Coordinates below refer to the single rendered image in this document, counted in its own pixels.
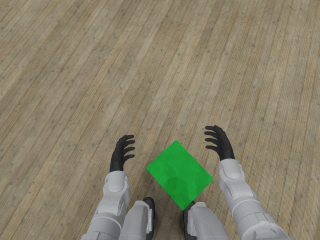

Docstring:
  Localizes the robot left foot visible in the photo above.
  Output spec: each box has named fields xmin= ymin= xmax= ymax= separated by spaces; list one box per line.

xmin=143 ymin=197 xmax=155 ymax=240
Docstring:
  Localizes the robot left shin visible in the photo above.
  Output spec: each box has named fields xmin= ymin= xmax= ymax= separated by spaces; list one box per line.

xmin=133 ymin=200 xmax=151 ymax=233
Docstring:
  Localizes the left robot forearm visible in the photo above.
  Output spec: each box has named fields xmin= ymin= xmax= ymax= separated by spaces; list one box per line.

xmin=80 ymin=170 xmax=131 ymax=240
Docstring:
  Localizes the right robot forearm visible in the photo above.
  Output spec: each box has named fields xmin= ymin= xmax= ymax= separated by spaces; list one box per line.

xmin=218 ymin=158 xmax=292 ymax=240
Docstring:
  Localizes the carton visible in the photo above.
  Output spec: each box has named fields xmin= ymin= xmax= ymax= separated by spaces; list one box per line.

xmin=146 ymin=140 xmax=214 ymax=211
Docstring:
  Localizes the left robot hand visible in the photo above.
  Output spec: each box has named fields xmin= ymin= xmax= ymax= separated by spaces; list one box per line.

xmin=109 ymin=135 xmax=135 ymax=173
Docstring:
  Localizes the right robot hand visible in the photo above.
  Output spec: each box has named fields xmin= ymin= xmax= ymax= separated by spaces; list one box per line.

xmin=204 ymin=125 xmax=235 ymax=161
